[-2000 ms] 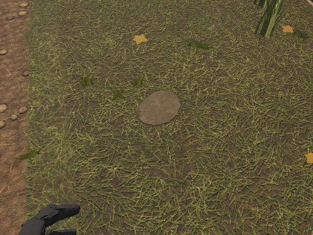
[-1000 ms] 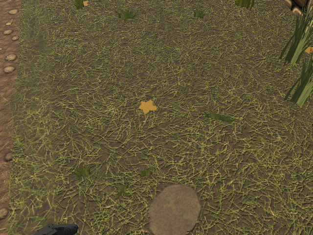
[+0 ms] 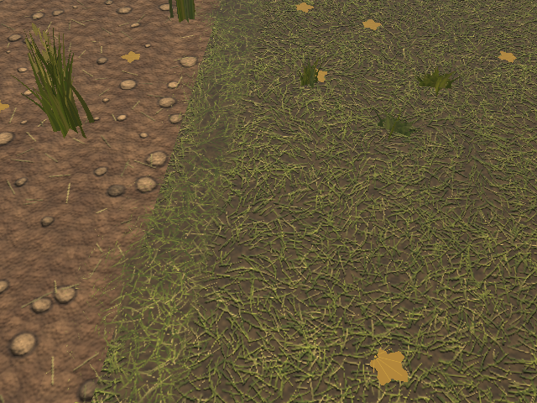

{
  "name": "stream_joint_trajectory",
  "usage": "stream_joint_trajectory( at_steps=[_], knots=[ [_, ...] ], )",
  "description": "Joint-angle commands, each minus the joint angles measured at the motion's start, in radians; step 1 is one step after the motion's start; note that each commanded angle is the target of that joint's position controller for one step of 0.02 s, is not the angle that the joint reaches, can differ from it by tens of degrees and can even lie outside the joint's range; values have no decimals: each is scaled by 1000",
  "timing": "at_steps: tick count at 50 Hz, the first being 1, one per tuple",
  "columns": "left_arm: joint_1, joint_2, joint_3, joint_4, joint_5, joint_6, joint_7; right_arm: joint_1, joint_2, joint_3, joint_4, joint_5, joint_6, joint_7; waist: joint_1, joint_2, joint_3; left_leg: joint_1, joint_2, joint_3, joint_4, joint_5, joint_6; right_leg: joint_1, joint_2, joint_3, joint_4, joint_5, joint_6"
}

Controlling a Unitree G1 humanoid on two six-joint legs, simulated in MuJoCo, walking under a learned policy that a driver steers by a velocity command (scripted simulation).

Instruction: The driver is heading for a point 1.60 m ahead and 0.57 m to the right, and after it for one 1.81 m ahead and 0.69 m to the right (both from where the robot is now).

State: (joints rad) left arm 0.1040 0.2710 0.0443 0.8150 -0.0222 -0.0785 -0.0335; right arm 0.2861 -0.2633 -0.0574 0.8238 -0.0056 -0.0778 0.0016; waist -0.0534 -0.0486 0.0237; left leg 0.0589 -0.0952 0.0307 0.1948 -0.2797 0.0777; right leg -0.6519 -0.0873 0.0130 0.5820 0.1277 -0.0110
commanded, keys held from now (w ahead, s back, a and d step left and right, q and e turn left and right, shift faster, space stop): w+e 0.84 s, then w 0.16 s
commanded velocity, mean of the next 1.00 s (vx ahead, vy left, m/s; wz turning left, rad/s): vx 0.50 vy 0.00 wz -0.50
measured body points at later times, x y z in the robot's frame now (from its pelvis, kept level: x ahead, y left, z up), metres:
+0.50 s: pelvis +0.31 -0.04 +0.00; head +0.34 -0.05 +0.45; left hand +0.44 +0.23 -0.11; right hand +0.46 -0.33 -0.08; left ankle +0.52 +0.07 -0.71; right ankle +0.22 -0.12 -0.74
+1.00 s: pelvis +0.57 -0.11 +0.00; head +0.60 -0.13 +0.45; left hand +0.88 -0.04 -0.08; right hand +0.41 -0.36 -0.13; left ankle +0.52 +0.05 -0.74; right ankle +0.63 -0.32 -0.70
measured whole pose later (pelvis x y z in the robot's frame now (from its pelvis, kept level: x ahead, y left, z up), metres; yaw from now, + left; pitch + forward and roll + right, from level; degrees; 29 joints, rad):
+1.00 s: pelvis +0.57 -0.11 +0.00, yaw -33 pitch +2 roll +2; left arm 0.08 0.27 0.05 0.62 -0.02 -0.03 -0.04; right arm 0.36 -0.29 -0.07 0.85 0.02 -0.08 0.00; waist -0.10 -0.04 0.03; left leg 0.05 0.01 0.18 0.24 -0.32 -0.01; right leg -0.64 -0.07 0.02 0.67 -0.05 -0.02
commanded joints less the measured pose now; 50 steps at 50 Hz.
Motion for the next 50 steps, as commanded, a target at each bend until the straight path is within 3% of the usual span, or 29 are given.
stream_joint_trajectory(
  at_steps=[1, 3, 4, 5, 6, 7, 8, 9, 10, 11, 12, 15, 17, 20, 22, 25, 27, 28, 29, 30, 31, 32, 33, 34, 36, 38, 41, 46, 50],
  knots=[
    [-157, 73, 10, -115, -2, -22, -24, 56, -163, -44, -8, 3, 8, -10, -36, 92, 54, 57, 327, -32, 10, 508, 94, -59, 29, -12, -39, -77, -37],
    [-103, 95, 20, -115, 3, -20, -33, 29, -183, -49, -16, 5, 22, -21, 6, 126, 1, 103, 331, -1, 123, 832, 70, 25, 77, -61, -36, -185, -71],
    [-36, 124, 34, -104, 5, -15, -32, 17, -196, -52, -22, 4, 30, -29, 45, 150, -52, 113, 324, 13, 227, 1015, 55, 115, 114, -91, -23, -238, -90],
    [97, 164, 57, -74, 7, -12, -27, -6, -199, -50, -31, 4, 41, -36, 120, 139, -126, 68, 295, 48, 410, 1094, 29, 293, 153, -111, -56, -219, -119],
    [254, 226, 82, -50, 10, -5, -15, -6, -189, -41, -50, -2, 39, -44, 192, 76, -225, -140, 267, 65, 680, 887, -8, 589, 62, 46, -59, -172, -177],
    [324, 312, 103, -48, 5, -4, -10, 108, -64, 0, -84, -21, 12, -23, 125, -169, -353, -602, 61, 38, 1083, 117, -89, 989, -194, 573, -96, -321, -381],
    [340, 230, 79, -45, -4, -3, -8, 57, -103, 0, -76, -7, -26, -4, 167, -129, -421, -772, 16, -131, 1197, -274, -77, 1090, -235, 802, -243, -432, -399],
    [294, 191, 67, -53, 1, -1, -1, -36, -154, -13, -111, 35, -53, 12, 179, -85, -278, -864, 84, -161, 1202, -207, -55, 996, -209, 660, -271, -461, -344],
    [230, 174, 62, -73, 5, 1, 3, -89, -152, -8, -127, 38, -67, 13, 153, 9, -176, -853, 130, -143, 1127, -130, -46, 839, -173, 548, -287, -412, -312],
    [170, 151, 54, -88, 7, 3, 4, -111, -153, -14, -129, 14, -69, 8, 113, 68, -95, -807, 160, -130, 1025, -88, -54, 681, -137, 466, -310, -318, -294],
    [135, 132, 45, -104, 18, 2, 8, -99, -157, -22, -131, 0, -60, 2, 75, 49, -66, -733, 184, -129, 967, -62, -66, 573, -108, 412, -335, -227, -289],
    [107, 148, 49, -125, 16, 4, 21, -59, -124, -17, -135, -11, -29, -7, 33, 0, -46, -652, 192, -96, 828, -24, -118, 414, -61, 314, -371, -84, -295],
    [126, 180, 61, -124, 9, 5, 33, -122, -100, -7, -159, -13, -22, -12, 50, -5, -30, -629, 175, -76, 675, 102, -146, 354, -24, 250, -376, -63, -272],
    [178, 187, 67, -114, -1, 18, 44, -235, -74, 4, -188, -6, -29, -7, 105, -23, -31, -542, 124, -67, 442, 328, -159, 323, 23, 216, -349, -148, -220],
    [220, 186, 67, -103, -5, 27, 47, -281, -87, 1, -205, 8, -34, 0, 125, -33, -36, -518, 102, -80, 369, 367, -159, 359, 7, 259, -321, -204, -207],
    [239, 174, 67, -101, -6, 37, 51, -280, -129, -16, -213, 16, -46, 10, 110, -52, -43, -497, 101, -119, 301, 290, -131, 455, -33, 361, -228, -267, -183],
    [216, 162, 65, -112, 1, 42, 52, -198, -150, -30, -194, 17, -56, 11, 54, -73, -57, -392, 101, -105, 261, 231, -90, 465, -29, 395, -145, -258, -155],
    [215, 126, 52, -119, 6, 40, 49, -106, -178, -44, -176, 6, -61, 5, 8, -61, -114, -240, 136, -120, 250, 212, -55, 430, 17, 364, -32, -240, -124],
    [230, 60, 29, -136, 21, 35, 45, 37, -233, -59, -166, -9, -63, -3, -45, 62, -248, 1, 309, -287, 257, 135, 7, 320, 87, 269, 248, -375, -85],
    [369, 13, 12, -174, -9, 22, 42, 111, -319, -79, -128, -18, -46, 2, 23, 416, -346, 271, 525, -775, 151, -90, 179, -25, 203, 141, 566, -740, -30],
    [351, 127, 30, -145, -21, 21, 45, 90, -223, -62, -143, 3, -42, 6, -7, 304, -282, 235, 525, -844, 107, -308, 169, -145, 115, 168, 698, -697, -15],
    [240, 180, 47, -157, -13, 27, 45, 50, -163, -45, -153, 6, -37, 1, -37, 199, -163, 127, 475, -666, 101, -273, 122, -171, 83, 152, 728, -601, -10],
    [186, 170, 48, -169, -3, 32, 46, 4, -146, -36, -156, -4, -31, 0, -24, 131, -100, 16, 429, -528, 93, -125, 96, -139, 51, 125, 711, -528, -4],
    [154, 158, 51, -182, 6, 33, 43, -27, -123, -28, -149, -8, -27, -1, -8, 130, -49, -65, 389, -431, 73, -7, 89, -121, 27, 125, 664, -480, 0],
    [166, 122, 50, -189, -7, 42, 32, -45, -103, -22, -137, -10, -31, -3, 22, 175, -26, -148, 347, -299, 27, 105, 79, -56, -7, 106, 611, -439, 3],
    [151, 90, 44, -205, -7, 53, 28, -41, -116, -29, -122, -1, -37, -2, 29, 164, -14, -165, 350, -222, -7, 184, 97, -68, -18, 89, 565, -414, 13],
    [100, 72, 37, -229, 1, 57, 24, -32, -152, -42, -98, -3, -36, -5, 27, 127, -7, -139, 367, -130, -29, 301, 115, -108, -28, 83, 449, -317, 30],
    [-38, 32, 16, -255, 4, 36, -2, 12, -177, -44, -53, 10, -22, -5, -20, 102, 26, -133, 332, 16, -41, 353, 88, -8, 7, 14, 152, -122, 6],
    [-121, 50, 18, -293, 1, 28, -18, 69, -211, -53, -4, 35, -2, 0, -21, 114, 58, -24, 381, 26, -4, 454, 80, 18, 38, -24, 25, -211, -39]
  ],
)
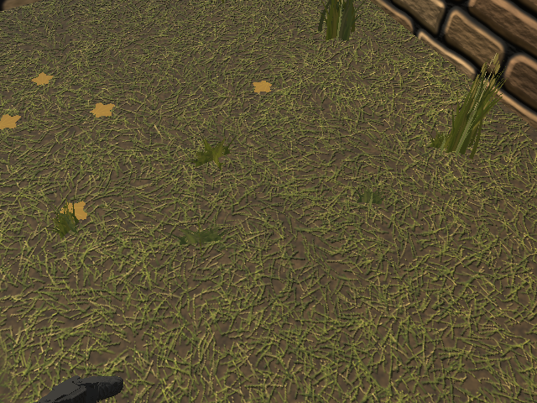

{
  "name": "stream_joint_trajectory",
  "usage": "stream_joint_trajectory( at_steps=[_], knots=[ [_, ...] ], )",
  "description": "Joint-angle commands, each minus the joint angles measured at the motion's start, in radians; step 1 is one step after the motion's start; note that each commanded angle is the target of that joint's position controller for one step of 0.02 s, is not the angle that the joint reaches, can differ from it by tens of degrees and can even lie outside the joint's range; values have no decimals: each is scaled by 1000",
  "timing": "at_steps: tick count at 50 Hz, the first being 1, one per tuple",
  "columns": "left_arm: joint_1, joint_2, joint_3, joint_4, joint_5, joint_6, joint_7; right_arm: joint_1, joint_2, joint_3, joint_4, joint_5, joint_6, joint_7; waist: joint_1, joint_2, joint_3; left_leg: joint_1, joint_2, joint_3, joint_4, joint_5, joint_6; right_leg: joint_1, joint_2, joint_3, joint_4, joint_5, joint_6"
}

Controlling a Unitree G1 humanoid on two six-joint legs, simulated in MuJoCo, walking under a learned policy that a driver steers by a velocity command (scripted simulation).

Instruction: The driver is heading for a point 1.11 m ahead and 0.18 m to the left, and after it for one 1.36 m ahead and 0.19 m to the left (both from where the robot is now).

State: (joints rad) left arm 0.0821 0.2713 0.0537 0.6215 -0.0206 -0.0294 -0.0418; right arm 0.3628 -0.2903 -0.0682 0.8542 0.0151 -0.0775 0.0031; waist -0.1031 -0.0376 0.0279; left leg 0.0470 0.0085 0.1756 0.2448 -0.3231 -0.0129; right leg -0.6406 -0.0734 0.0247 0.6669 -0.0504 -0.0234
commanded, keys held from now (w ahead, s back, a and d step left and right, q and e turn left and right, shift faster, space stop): w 1.00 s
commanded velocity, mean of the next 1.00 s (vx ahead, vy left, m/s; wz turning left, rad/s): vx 0.50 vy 0.00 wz -0.07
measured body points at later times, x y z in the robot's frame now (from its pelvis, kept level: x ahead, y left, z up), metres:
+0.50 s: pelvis +0.28 -0.02 +0.00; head +0.31 -0.03 +0.45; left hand +0.32 +0.26 -0.12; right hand +0.47 -0.27 -0.09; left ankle +0.47 +0.12 -0.70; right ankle +0.18 -0.13 -0.74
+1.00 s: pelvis +0.56 +0.01 +0.01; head +0.58 +0.01 +0.46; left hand +0.76 +0.25 -0.09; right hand +0.56 -0.27 -0.12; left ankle +0.48 +0.11 -0.74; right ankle +0.74 -0.17 -0.69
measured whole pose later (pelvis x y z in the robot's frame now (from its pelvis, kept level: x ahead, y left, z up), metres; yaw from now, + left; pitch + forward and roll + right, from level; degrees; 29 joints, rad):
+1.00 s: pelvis +0.56 +0.01 +0.01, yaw -2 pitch +2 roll +2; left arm 0.10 0.27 0.05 0.76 -0.01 -0.06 -0.01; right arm 0.34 -0.27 -0.04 0.90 0.01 -0.08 0.01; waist -0.08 -0.04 0.01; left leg -0.02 -0.05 0.04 0.21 -0.23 0.05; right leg -0.65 -0.11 0.03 0.62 0.06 0.01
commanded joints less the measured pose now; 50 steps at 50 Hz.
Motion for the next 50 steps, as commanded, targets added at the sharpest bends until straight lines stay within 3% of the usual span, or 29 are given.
stream_joint_trajectory(
  at_steps=[1, 2, 3, 4, 5, 6, 7, 8, 9, 10, 11, 14, 17, 20, 23, 25, 28, 29, 30, 31, 32, 33, 34, 35, 36, 38, 40, 46, 50],
  knots=[
    [-88, 64, 15, -102, 3, -22, -12, -10, -196, -44, -27, 18, 4, -3, 48, 117, 41, 14, 283, -109, -10, 630, 162, 49, 44, -53, -83, -78, -45],
    [-41, 88, 27, -94, 8, -21, -11, -15, -210, -47, -22, 22, 9, -6, 86, 137, 1, 29, 280, -92, 66, 805, 150, 139, 75, -77, -104, -107, -66],
    [84, 121, 48, -59, 11, -20, -7, -28, -212, -44, -17, 24, 15, -10, 165, 135, -73, 2, 254, -51, 213, 932, 125, 325, 109, -102, -159, -58, -95],
    [234, 176, 76, -13, 11, -15, 6, -20, -187, -32, -19, 14, 14, -16, 232, 120, -163, -134, 214, -21, 411, 866, 91, 588, 103, -68, -152, -5, -122],
    [378, 273, 98, 12, 18, -6, 28, 0, -103, -2, -58, -23, 3, -14, 254, -61, -303, -458, 127, 1, 778, 396, 39, 938, -135, 275, -127, 20, -212],
    [355, 291, 88, 5, 12, -12, 24, 69, -54, 22, -59, -13, -21, -3, 191, -215, -454, -692, -24, -160, 1058, -262, 6, 1075, -329, 739, -291, -86, -365],
    [329, 207, 65, 6, 12, -18, 17, -16, -151, -6, -67, 21, -36, 8, 226, -100, -375, -791, 35, -263, 1116, -233, 15, 1009, -294, 649, -324, -145, -325],
    [282, 173, 54, 13, 12, -25, 17, -99, -149, -4, -96, 37, -45, 11, 213, -88, -226, -827, 74, -236, 1089, -162, 29, 868, -244, 478, -334, -101, -284],
    [221, 148, 45, 19, 12, -30, 15, -124, -131, -2, -94, 21, -46, 4, 170, -15, -142, -797, 115, -227, 1008, -81, 30, 722, -196, 374, -358, -32, -251],
    [177, 115, 35, 16, 19, -37, 13, -122, -134, -8, -89, 2, -38, 0, 137, -26, -103, -742, 138, -230, 947, -34, 25, 617, -167, 307, -387, 46, -238],
    [152, 101, 31, 14, 26, -41, 12, -91, -123, -8, -78, -1, -25, 3, 105, -38, -89, -684, 149, -237, 925, 2, 20, 546, -149, 272, -423, 70, -237],
    [148, 121, 38, 39, 20, -61, 17, -87, -79, 0, -74, -8, 3, 1, 76, -23, -56, -668, 153, -228, 830, 73, -10, 459, -147, 201, -499, 119, -258],
    [177, 138, 42, 70, 19, -63, 30, -189, -61, 9, -102, -17, 4, 1, 101, -9, -12, -710, 148, -224, 641, 250, -26, 459, -120, 122, -527, 116, -235],
    [218, 158, 46, 98, 13, -57, 38, -293, -43, 21, -124, -9, -8, 15, 142, -12, 16, -659, 109, -196, 439, 408, -20, 458, -94, 62, -535, 67, -199],
    [276, 176, 51, 138, 3, -51, 39, -369, -53, 22, -149, -1, -13, 29, 171, -16, 35, -651, 85, -195, 344, 428, -4, 528, -129, 72, -514, 24, -188],
    [291, 183, 55, 159, -1, -42, 42, -392, -68, 19, -166, -1, -16, 39, 168, -21, 42, -668, 77, -205, 299, 372, 23, 604, -163, 85, -476, 49, -174],
    [276, 197, 60, 175, -2, -26, 50, -317, -103, 5, -153, -4, -21, 44, 113, -45, -5, -548, 37, -168, 258, 262, 68, 676, -171, 81, -359, 268, -138],
    [265, 187, 55, 176, 1, -19, 52, -201, -133, -15, -118, -7, -22, 39, 52, -35, -78, -386, 3, -135, 240, 260, 93, 661, -126, 44, -215, 413, -114],
    [278, 146, 37, 166, 14, -16, 56, -37, -190, -37, -78, -13, -21, 30, -10, 11, -210, -118, 75, -206, 282, 303, 138, 539, -71, -3, 23, 329, -79],
    [410, 45, 4, 143, 19, -33, 48, 64, -297, -62, -61, -26, -15, 26, 23, 248, -368, 284, 332, -651, 242, 142, 305, 134, 82, -51, 430, -72, 4],
    [374, 71, 6, 157, 13, -53, 44, 99, -222, -43, -51, -7, -11, 31, -10, 302, -422, 339, 374, -925, 67, -40, 340, -27, 136, 77, 577, -527, 9],
    [284, 154, 28, 134, -15, -65, 38, 29, -176, -25, -60, -2, -12, 30, -8, 220, -266, 230, 350, -807, 45, -134, 284, -128, 71, 99, 648, -482, -7],
    [212, 154, 26, 113, -20, -70, 39, -45, -150, -17, -76, -8, -10, 27, 13, 151, -168, 89, 315, -685, 31, -99, 252, -133, 17, 66, 617, -392, -19],
    [175, 147, 27, 107, -5, -68, 43, -103, -122, -8, -82, -16, -9, 27, 40, 110, -88, -50, 277, -589, 0, -14, 242, -105, -18, 48, 552, -322, -18],
    [188, 138, 32, 112, 4, -59, 46, -137, -97, 0, -88, -27, -15, 28, 76, 134, -62, -144, 246, -525, -27, 66, 229, -38, -51, 57, 494, -267, -16],
    [233, 102, 28, 133, 8, -40, 48, -154, -89, 2, -83, -26, -24, 29, 109, 147, -60, -223, 217, -447, -75, 162, 238, 37, -62, 48, 448, -223, -1],
    [205, 87, 25, 125, 13, -30, 52, -139, -113, -5, -68, -21, -31, 23, 113, 125, -37, -241, 216, -389, -108, 247, 254, 8, -70, 41, 378, -160, 20],
    [11, 49, 8, 83, 14, -46, 38, -64, -147, -13, -24, -7, -18, 0, 54, 97, 9, -193, 172, -250, -130, 328, 215, 5, -41, 1, 17, 130, 43],
    [-97, 51, 3, 50, 4, -55, 17, 9, -159, -18, 17, 2, 0, -3, 16, 96, 41, -97, 213, -252, -98, 315, 211, 5, -13, -10, -105, 135, 30]
  ],
)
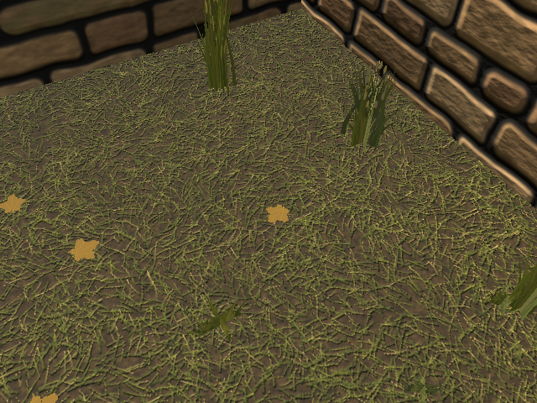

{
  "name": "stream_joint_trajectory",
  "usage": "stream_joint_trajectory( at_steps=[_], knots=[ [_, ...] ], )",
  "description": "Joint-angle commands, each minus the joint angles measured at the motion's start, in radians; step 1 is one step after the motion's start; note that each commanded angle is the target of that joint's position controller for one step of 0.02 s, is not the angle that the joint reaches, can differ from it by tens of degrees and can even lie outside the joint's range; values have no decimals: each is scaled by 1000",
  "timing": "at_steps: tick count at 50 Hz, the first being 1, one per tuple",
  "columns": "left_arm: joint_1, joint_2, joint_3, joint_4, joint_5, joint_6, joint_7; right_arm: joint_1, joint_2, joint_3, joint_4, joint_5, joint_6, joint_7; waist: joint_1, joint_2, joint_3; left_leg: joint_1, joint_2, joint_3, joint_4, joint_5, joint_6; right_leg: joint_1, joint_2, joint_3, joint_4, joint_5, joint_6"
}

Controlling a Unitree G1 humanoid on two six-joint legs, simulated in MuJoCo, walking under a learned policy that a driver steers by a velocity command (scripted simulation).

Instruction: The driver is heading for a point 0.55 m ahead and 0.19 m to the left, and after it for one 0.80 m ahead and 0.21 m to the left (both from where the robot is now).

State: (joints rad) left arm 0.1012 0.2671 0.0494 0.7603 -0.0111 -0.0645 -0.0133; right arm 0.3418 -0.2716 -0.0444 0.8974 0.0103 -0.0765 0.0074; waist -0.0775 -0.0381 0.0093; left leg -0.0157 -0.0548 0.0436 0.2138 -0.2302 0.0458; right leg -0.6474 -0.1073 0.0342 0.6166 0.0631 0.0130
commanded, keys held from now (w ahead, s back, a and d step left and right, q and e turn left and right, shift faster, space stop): w+q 0.90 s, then w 0.10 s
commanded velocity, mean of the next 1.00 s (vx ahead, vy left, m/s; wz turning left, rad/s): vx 0.50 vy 0.00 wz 0.44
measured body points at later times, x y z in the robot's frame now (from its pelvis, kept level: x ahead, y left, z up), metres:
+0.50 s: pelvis +0.27 -0.04 +0.00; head +0.29 -0.03 +0.45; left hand +0.25 +0.24 -0.13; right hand +0.49 -0.26 -0.11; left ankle +0.40 +0.15 -0.69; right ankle +0.22 -0.15 -0.75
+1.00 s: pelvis +0.53 +0.09 +0.00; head +0.55 +0.12 +0.45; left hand +0.59 +0.41 -0.09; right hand +0.71 -0.14 -0.10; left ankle +0.46 +0.13 -0.75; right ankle +0.79 +0.00 -0.69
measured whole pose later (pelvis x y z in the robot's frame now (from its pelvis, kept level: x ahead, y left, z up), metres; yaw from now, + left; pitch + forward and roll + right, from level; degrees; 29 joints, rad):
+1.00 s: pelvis +0.53 +0.09 +0.00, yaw +30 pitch +2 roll -1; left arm 0.03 0.29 0.06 0.77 0.01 -0.09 -0.01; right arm 0.33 -0.27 -0.07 0.76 0.01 -0.05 -0.01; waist -0.06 -0.04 0.04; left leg -0.12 -0.10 -0.11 0.32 -0.22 0.09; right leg -0.65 -0.09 0.09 0.65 0.04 0.06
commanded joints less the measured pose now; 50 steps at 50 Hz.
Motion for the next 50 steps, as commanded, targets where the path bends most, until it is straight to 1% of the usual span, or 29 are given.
stream_joint_trajectory(
  at_steps=[1, 4, 5, 6, 7, 8, 9, 10, 11, 12, 14, 17, 21, 27, 30, 31, 32, 33, 34, 35, 36, 37, 38, 39, 40, 43, 45, 47, 50],
  knots=[
    [-138, 61, 8, -99, -5, -24, -16, 43, -179, -44, -18, 10, 5, -9, -11, 97, 68, -9, 291, -137, -45, 234, 149, 11, 24, -11, -77, -6, -16],
    [-88, 100, 22, -95, -3, -36, -24, 28, -197, -54, -11, 16, 22, -16, 42, 118, 44, 41, 317, -183, 48, 346, 127, 110, 52, -10, -129, -114, -46],
    [-1, 124, 36, -71, 0, -40, -21, 2, -201, -54, -16, 17, 26, -18, 98, 119, -3, 25, 290, -168, 143, 474, 109, 242, 77, -35, -161, -124, -64],
    [154, 175, 61, -25, 6, -42, -11, 1, -168, -42, -22, 9, 27, -18, 165, 98, -115, -51, 229, -131, 327, 507, 78, 486, 67, -32, -147, -106, -94],
    [330, 253, 81, -1, 20, -39, 0, 13, -96, -15, -51, -19, 25, -17, 220, -35, -289, -254, 146, -78, 653, 216, 34, 795, -135, 179, -109, -101, -154],
    [348, 295, 88, 19, 20, -29, -4, 146, -3, 9, -58, 2, 5, -11, 148, -310, -394, -607, 0, -87, 947, -352, -15, 1050, -319, 607, -239, -332, -286],
    [325, 187, 61, 4, 13, -29, -3, 80, -125, -19, -43, 25, -6, -10, 189, -174, -318, -700, 57, -186, 1055, -348, -11, 979, -289, 608, -301, -469, -252],
    [259, 147, 47, 0, 9, -32, 1, -7, -165, -34, -70, 39, -10, -9, 182, -122, -184, -747, 99, -169, 1065, -251, -3, 858, -264, 458, -321, -450, -212],
    [192, 128, 40, -4, 13, -35, 2, -45, -152, -35, -75, 34, -9, -14, 152, -58, -119, -713, 142, -151, 1038, -165, -8, 735, -229, 357, -350, -358, -195],
    [144, 99, 33, -1, 16, -38, 0, -58, -140, -40, -76, 23, -2, -16, 128, -56, -65, -684, 168, -154, 991, -106, -13, 642, -197, 269, -385, -284, -188],
    [103, 78, 31, 10, 26, -50, 1, -24, -100, -42, -71, 26, 23, -13, 86, -78, -39, -600, 196, -155, 954, -48, -22, 545, -164, 150, -442, -193, -182],
    [97, 103, 41, 35, 26, -60, 9, -61, -68, -41, -98, 20, 50, -14, 70, -38, 7, -646, 206, -153, 894, 21, -39, 510, -167, 30, -484, -73, -197],
    [111, 132, 51, 59, 27, -50, 24, -146, -52, -35, -134, 13, 47, 4, 88, -17, 38, -666, 196, -123, 675, 209, -47, 537, -141, -109, -503, -19, -183],
    [189, 176, 67, 99, 3, -17, 32, -325, -40, -22, -219, 10, 44, 40, 148, 5, 92, -678, 167, -26, 455, 227, -6, 689, -181, -212, -464, 60, -161],
    [172, 212, 79, 99, -12, 5, 36, -301, -76, -40, -243, 10, 50, 51, 103, -30, 49, -581, 102, 42, 432, 92, 44, 762, -195, -251, -323, 418, -130],
    [159, 225, 83, 95, -18, 14, 38, -239, -100, -54, -235, 12, 53, 50, 62, -47, 6, -492, 63, 70, 436, 41, 67, 766, -190, -263, -217, 572, -119],
    [139, 231, 83, 90, -23, 22, 39, -113, -138, -78, -207, 16, 56, 46, -15, -39, -59, -324, 17, 90, 394, 52, 98, 727, -164, -283, -41, 634, -98],
    [141, 211, 73, 84, -16, 21, 41, 58, -205, -115, -160, 18, 62, 30, -95, 6, -146, -41, 3, 34, 340, 96, 138, 565, -122, -294, 215, 482, -55],
    [217, 75, 33, 39, 35, 5, 33, 90, -325, -140, -146, 24, 65, 11, -13, 277, -205, 287, 252, -420, 304, 63, 276, 141, 23, -273, 585, -335, 10],
    [197, 69, 16, 12, 15, -39, 20, 86, -310, -123, -191, 15, 44, 21, -6, 250, -375, 430, 395, -893, 110, -153, 411, -66, 155, -16, 771, -692, 18],
    [63, 149, 37, -15, -31, -67, 9, 67, -230, -99, -187, 6, 27, 29, -51, 135, -273, 374, 378, -794, 51, -130, 341, -170, 97, 54, 789, -608, -8],
    [30, 144, 34, -28, -36, -82, 8, 20, -201, -90, -187, 7, 15, 28, -21, 106, -164, 242, 340, -655, 55, -60, 303, -178, 54, 46, 718, -513, -31],
    [39, 141, 37, -8, -12, -85, 17, -55, -164, -79, -199, 9, 12, 26, 28, 47, -98, 93, 293, -538, 58, 46, 267, -113, 12, 47, 631, -445, -29],
    [58, 153, 45, 2, 7, -77, 22, -106, -133, -68, -216, 2, 11, 21, 65, 62, -71, -17, 259, -459, 45, 142, 249, -34, -14, 52, 558, -397, -22],
    [72, 155, 49, 5, 12, -63, 20, -125, -124, -64, -228, -6, 11, 16, 86, 79, -64, -81, 238, -427, 24, 190, 243, 21, -22, 53, 525, -370, -12],
    [48, 115, 43, -9, 26, -35, 22, -94, -157, -72, -225, 1, 5, -2, 92, 72, -44, -170, 206, -346, -1, 315, 247, 43, -4, 25, 389, -287, 34],
    [-32, 97, 35, -36, 26, -32, 23, -60, -173, -76, -216, 4, 8, -16, 67, 80, -18, -190, 181, -313, -2, 306, 226, 26, 17, 21, 240, -169, 56],
    [-86, 76, 24, -46, 20, -36, 14, -42, -161, -72, -208, 5, 12, -23, 41, 110, -10, -204, 149, -265, 1, 244, 190, 66, 40, 12, 80, -30, 58],
    [-163, 70, 15, -66, 9, -47, -4, 11, -155, -68, -177, 5, 11, -22, -2, 127, 11, -203, 166, -272, -3, 161, 169, 130, 62, 1, -44, 97, 45]
  ],
)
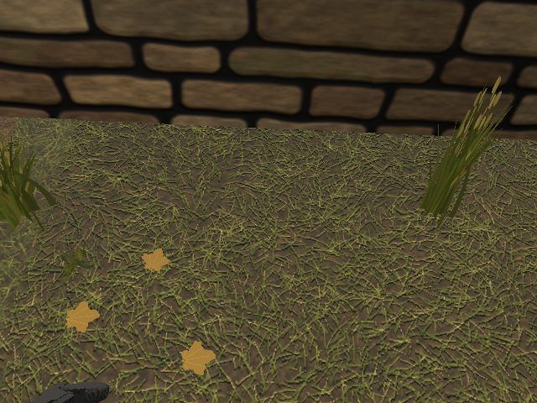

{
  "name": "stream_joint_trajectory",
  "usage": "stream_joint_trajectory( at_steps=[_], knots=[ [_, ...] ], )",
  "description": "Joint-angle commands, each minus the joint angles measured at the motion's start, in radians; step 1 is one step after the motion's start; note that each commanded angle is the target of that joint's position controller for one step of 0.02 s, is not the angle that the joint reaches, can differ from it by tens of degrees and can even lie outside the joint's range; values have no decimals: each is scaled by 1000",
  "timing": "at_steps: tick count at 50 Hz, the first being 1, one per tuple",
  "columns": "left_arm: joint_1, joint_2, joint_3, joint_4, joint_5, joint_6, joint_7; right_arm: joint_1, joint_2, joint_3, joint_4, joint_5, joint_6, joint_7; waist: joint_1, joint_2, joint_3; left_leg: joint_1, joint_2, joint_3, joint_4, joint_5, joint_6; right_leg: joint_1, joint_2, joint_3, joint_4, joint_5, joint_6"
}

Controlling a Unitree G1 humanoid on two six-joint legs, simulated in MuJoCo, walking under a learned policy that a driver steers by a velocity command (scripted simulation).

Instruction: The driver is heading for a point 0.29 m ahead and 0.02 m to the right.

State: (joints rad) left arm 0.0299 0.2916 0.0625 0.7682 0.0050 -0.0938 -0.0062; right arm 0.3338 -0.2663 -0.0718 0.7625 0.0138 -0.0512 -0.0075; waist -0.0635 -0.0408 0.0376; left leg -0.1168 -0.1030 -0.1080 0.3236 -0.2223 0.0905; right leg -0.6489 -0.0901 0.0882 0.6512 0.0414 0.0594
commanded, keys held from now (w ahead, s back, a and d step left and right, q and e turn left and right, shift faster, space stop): w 0.08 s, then no key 0.92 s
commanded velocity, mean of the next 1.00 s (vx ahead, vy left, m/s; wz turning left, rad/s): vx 0.16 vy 0.00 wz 0.09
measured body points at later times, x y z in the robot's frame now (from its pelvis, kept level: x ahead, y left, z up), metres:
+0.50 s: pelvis +0.21 -0.06 -0.01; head +0.24 -0.06 +0.44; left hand +0.30 +0.20 -0.14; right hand +0.36 -0.31 -0.13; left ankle +0.25 +0.10 -0.74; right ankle +0.25 -0.15 -0.75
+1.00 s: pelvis +0.27 -0.03 -0.01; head +0.28 -0.03 +0.44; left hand +0.34 +0.24 -0.15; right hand +0.38 -0.29 -0.14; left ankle +0.26 +0.10 -0.75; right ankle +0.25 -0.15 -0.75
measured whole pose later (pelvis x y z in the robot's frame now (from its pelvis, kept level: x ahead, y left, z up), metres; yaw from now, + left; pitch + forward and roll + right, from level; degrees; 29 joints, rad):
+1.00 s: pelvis +0.27 -0.03 -0.01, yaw +3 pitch -1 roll +0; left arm 0.12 0.26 0.02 1.03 0.00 0.01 0.01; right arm 0.16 -0.24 -0.05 0.93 0.00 0.00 -0.03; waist 0.01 0.00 0.04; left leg -0.20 0.01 -0.04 0.50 -0.28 -0.02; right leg -0.16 0.00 -0.01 0.49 -0.30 0.00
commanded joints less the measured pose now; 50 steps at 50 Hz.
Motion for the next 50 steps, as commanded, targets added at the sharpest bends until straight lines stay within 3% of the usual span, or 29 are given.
stream_joint_trajectory(
  at_steps=[1, 4, 6, 7, 8, 9, 10, 11, 12, 13, 14, 17, 20, 23, 25, 26, 27, 28, 29, 30, 31, 34, 38, 50],
  knots=[
    [-107, 55, 3, -80, -10, -21, -16, 34, -160, -39, -31, 3, -14, -7, -23, 131, -9, -71, 230, -134, -98, 147, 124, 121, 45, -46, -101, 114, -10],
    [-125, 85, 8, -94, -9, -33, -29, 66, -160, -40, -7, 2, -6, -10, -24, 136, 6, 58, 288, -190, -30, 197, 118, 79, 48, -39, -157, 18, -51],
    [-70, 105, 17, -82, 3, -41, -30, 53, -163, -41, -2, -5, 6, -17, 9, 159, -4, 116, 288, -194, 62, 421, 88, 133, 72, -60, -191, -55, -86],
    [19, 123, 28, -55, 14, -48, -27, 29, -158, -37, -9, -5, 11, -20, 59, 158, -57, 125, 246, -167, 167, 603, 60, 255, 101, -92, -235, -5, -112],
    [128, 159, 38, -33, 31, -55, -26, 16, -136, -26, -26, -11, 12, -20, 109, 132, -171, 62, 189, -129, 333, 611, 19, 469, 36, -49, -199, 210, -156],
    [255, 225, 50, -16, 50, -55, -25, 86, -87, -7, -43, -26, 6, -21, 117, -39, -337, -194, 83, -83, 643, 263, -46, 832, -168, 178, -118, 512, -269],
    [316, 207, 50, 24, 26, -35, -35, 237, -58, 4, -5, -7, -1, -15, 94, -265, -462, -415, -30, -71, 918, -455, -102, 1024, -342, 493, -174, 542, -417],
    [298, 144, 33, 15, -11, -23, -38, 186, -155, -16, 9, 6, 3, -14, 120, -126, -389, -479, 19, -127, 1001, -437, -109, 943, -311, 480, -220, 348, -384],
    [217, 109, 20, 2, -11, -14, -34, 72, -175, -23, -15, 11, 12, -17, 120, -56, -251, -521, 57, -91, 995, -371, -116, 807, -270, 346, -241, 295, -340],
    [143, 77, 4, -5, -2, -6, -32, 6, -165, -22, -30, 0, 23, -22, 99, -3, -166, -502, 97, -50, 936, -320, -124, 666, -221, 249, -271, 326, -315],
    [97, 52, -7, -5, 5, -3, -30, -16, -150, -24, -38, -11, 35, -25, 68, 0, -124, -453, 138, -32, 857, -276, -127, 557, -189, 188, -296, 343, -299],
    [47, 53, -12, 24, 23, -1, -28, 29, -64, -6, -27, -12, 59, -33, 16, -83, -126, -261, 159, 25, 612, -211, -149, 403, -115, 55, -343, 449, -287],
    [48, 97, -2, 53, 14, 12, -17, -1, -58, 3, -23, -15, 64, -38, 28, -83, -186, -160, 160, 46, 425, -74, -154, 416, -116, 18, -345, 443, -288],
    [50, 103, -5, 75, 7, 34, -12, -46, -83, -4, -16, -14, 78, -35, 41, -62, -160, -95, 155, 58, 305, 19, -141, 391, -112, 28, -366, 128, -269],
    [39, 86, -16, 85, -1, 45, -13, -71, -78, -5, -14, -25, 79, -33, 30, -47, -111, -26, 145, 72, 166, 97, -117, 344, -78, 32, -364, -139, -227],
    [65, 62, -26, 99, -1, 47, -14, -95, -87, -5, -23, -37, 77, -35, 34, -26, -84, 2, 167, 43, 99, 159, -102, 322, -53, 33, -359, -247, -185],
    [93, 44, -34, 108, 11, 46, -15, -109, -118, -8, -35, -40, 74, -39, 52, 15, -79, 38, 225, -16, 82, 254, -81, 299, -19, 21, -329, -334, -143],
    [154, 49, -31, 116, 19, 44, -19, -130, -174, -19, -37, -29, 74, -43, 109, 113, -71, 34, 251, -34, 122, 278, -50, 285, 47, -23, -311, -393, -112],
    [153, 38, -34, 123, 15, 49, -14, -140, -150, -20, -17, -23, 73, -36, 103, 165, -73, -45, 218, -17, 116, 103, -43, 351, 77, -73, -296, -365, -91],
    [117, 58, -32, 125, 11, 55, -9, -147, -108, -12, -17, -27, 67, -28, 80, 135, -46, -86, 193, -7, 102, 67, -59, 375, 76, -79, -272, -327, -85],
    [103, 55, -32, 126, 7, 61, -4, -152, -91, -6, -11, -33, 61, -26, 79, 124, -47, -91, 187, 0, 102, 110, -74, 386, 70, -79, -260, -285, -88],
    [113, 63, -31, 144, 10, 73, 4, -140, -97, -6, 13, -24, 41, -24, 78, 109, -68, -51, 176, 14, 137, 259, -82, 411, 60, -72, -238, -163, -91],
    [100, 68, -30, 168, 1, 79, 7, -146, -100, -5, 42, -20, 39, -26, 75, 80, -87, -32, 172, 20, 154, 339, -75, 449, 55, -72, -217, -73, -89],
    [99, 81, -27, 241, -2, 99, 24, -172, -94, 1, 144, -17, 47, -30, 76, 44, -68, -27, 151, 45, 133, 299, -75, 479, 51, -72, -225, -66, -80]
  ],
)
